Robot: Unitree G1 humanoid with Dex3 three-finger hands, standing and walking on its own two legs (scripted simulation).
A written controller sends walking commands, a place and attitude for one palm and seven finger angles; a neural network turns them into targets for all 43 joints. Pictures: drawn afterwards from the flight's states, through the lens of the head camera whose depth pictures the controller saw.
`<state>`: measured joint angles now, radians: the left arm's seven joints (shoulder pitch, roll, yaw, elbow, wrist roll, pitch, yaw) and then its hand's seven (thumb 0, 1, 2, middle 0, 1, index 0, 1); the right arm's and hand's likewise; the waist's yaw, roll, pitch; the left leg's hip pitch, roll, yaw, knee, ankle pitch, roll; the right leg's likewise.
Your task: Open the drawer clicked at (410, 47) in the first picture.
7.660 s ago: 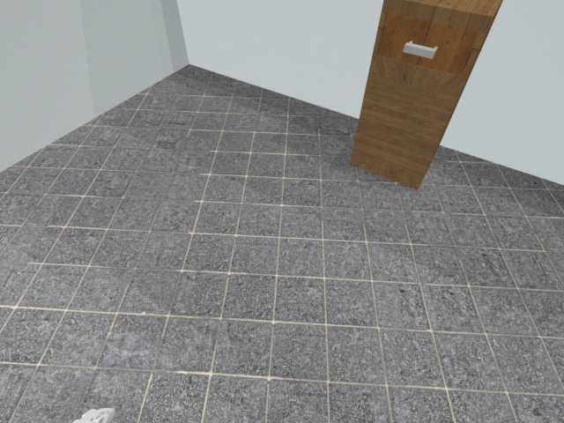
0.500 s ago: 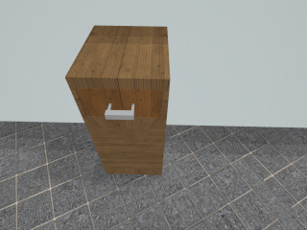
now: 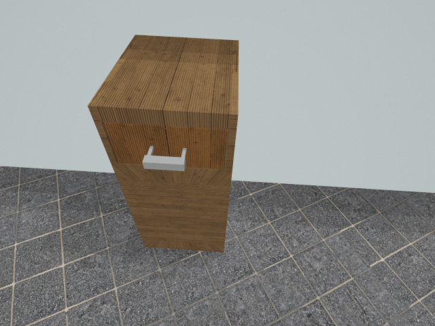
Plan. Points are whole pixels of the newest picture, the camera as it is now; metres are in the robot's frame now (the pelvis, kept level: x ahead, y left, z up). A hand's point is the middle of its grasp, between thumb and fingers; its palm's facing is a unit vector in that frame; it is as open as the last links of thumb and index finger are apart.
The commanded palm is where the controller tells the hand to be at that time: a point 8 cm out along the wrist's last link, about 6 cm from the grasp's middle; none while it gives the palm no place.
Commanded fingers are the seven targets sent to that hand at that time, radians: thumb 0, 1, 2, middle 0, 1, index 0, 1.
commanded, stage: come to a stop and stand still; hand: left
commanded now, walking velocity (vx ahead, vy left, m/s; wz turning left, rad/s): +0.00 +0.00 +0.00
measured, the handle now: (166, 156) +0.55 +0.18 -0.07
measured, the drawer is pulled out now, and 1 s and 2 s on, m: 0.00 0.00 0.00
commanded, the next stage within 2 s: look again from close up in 0.62 s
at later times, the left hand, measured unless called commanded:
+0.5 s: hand out of the picture -0.08 +0.21 -0.17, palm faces +0.03 -0.98 -0.18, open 7.4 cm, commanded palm none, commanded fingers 0.00 0.90 0.90 -0.20 -0.30 -0.20 -0.30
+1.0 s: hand out of the picture -0.10 +0.17 -0.17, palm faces +0.06 -0.99 -0.13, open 7.4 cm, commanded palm none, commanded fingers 0.00 0.90 0.90 -0.20 -0.30 -0.20 -0.30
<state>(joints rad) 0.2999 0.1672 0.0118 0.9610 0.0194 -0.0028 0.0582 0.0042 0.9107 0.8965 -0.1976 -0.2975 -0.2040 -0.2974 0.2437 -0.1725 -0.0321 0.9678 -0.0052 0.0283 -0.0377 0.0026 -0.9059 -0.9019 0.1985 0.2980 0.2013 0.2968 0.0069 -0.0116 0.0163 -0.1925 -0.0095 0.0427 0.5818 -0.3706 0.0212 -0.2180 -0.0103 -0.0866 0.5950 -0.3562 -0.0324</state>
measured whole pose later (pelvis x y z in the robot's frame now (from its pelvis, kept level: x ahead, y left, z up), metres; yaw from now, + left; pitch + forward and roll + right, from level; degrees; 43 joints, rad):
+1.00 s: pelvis -0.06 +0.03 +0.01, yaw +0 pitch -1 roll +0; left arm 0.39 0.08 0.00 1.08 0.03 -0.01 0.04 0.00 0.90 0.90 -0.20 -0.30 -0.20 -0.30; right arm 0.33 -0.11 -0.01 1.10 -0.01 0.01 -0.02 0.00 -0.91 -0.90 0.20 0.30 0.20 0.30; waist 0.00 0.00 0.00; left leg -0.24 -0.04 0.06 0.46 -0.21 0.07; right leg -0.25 -0.04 -0.07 0.45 -0.18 0.01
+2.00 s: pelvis +0.04 +0.00 +0.01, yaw +0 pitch +0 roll +0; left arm 0.34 0.09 0.01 1.05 0.02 0.01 0.05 0.00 0.91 0.90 -0.20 -0.30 -0.20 -0.30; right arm 0.22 -0.15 -0.02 1.06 0.00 0.00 -0.06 0.01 -0.93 -0.90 0.20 0.30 0.20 0.30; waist 0.02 -0.02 0.06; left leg -0.20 0.00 0.11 0.50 -0.28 0.05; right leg -0.17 -0.01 -0.09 0.56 -0.32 0.00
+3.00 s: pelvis -0.01 +0.00 +0.01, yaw +1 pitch -1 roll +0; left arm 0.40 0.09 0.00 1.14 0.02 -0.01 0.04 0.00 0.90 0.90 -0.20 -0.30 -0.20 -0.30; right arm 0.36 -0.09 0.01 1.15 -0.01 0.00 -0.03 0.00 -0.90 -0.90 0.20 0.30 0.20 0.30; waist 0.01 -0.02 0.01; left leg -0.18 0.00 0.07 0.41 -0.22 0.03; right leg -0.20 -0.01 -0.08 0.41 -0.20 -0.01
